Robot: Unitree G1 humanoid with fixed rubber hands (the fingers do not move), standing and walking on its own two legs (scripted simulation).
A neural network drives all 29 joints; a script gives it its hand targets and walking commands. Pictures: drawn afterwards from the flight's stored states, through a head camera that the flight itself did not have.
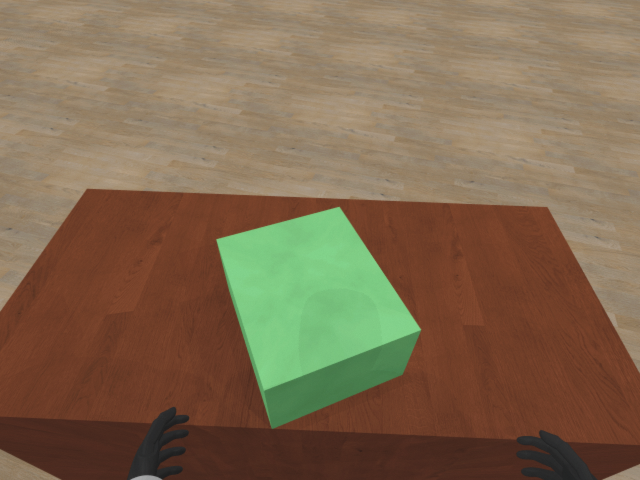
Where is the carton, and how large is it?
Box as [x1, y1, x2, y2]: [216, 207, 420, 428]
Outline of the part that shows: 339,207 216,239 229,291 272,428 402,374 420,331 419,327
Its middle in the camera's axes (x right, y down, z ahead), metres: -0.02 +0.11 +0.64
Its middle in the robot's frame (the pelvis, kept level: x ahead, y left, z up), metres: +0.40 +0.05 -0.07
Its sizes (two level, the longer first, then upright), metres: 0.272 0.225 0.143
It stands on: a pedestal, 0.64 m high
